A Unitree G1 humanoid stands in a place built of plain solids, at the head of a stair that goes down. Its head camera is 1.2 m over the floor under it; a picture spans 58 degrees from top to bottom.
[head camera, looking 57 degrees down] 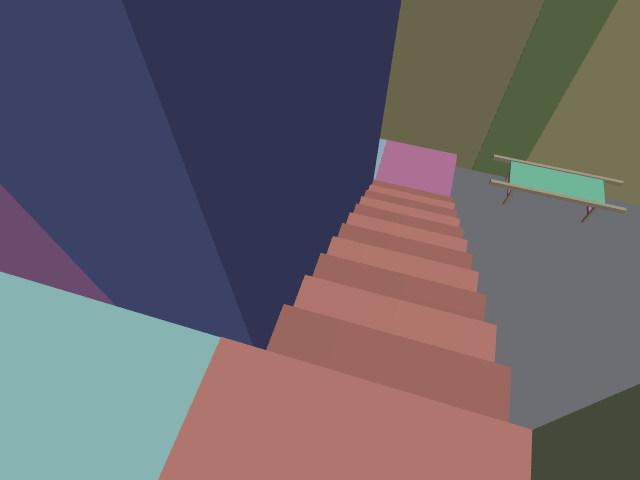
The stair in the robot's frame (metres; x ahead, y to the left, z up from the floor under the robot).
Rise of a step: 0.18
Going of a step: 0.23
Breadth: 0.87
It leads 17 degrees to the right of straight ahead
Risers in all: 12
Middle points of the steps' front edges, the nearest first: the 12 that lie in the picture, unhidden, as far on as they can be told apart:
0.32 -0.13 0.00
0.54 -0.20 -0.18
0.75 -0.26 -0.37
0.97 -0.33 -0.55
1.18 -0.39 -0.73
1.40 -0.45 -0.91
1.62 -0.52 -1.10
1.83 -0.58 -1.28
2.05 -0.65 -1.47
2.26 -0.71 -1.65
2.48 -0.78 -1.83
2.69 -0.84 -2.02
